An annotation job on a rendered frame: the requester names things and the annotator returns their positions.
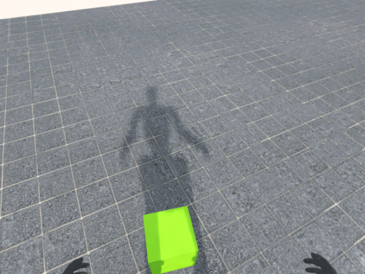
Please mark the robot right hand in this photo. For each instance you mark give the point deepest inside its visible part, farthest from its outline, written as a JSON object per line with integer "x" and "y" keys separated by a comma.
{"x": 318, "y": 260}

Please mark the robot left hand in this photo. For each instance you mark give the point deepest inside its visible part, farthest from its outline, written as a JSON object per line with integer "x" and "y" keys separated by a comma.
{"x": 75, "y": 265}

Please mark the carton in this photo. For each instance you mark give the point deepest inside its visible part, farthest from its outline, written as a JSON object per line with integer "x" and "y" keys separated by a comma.
{"x": 170, "y": 240}

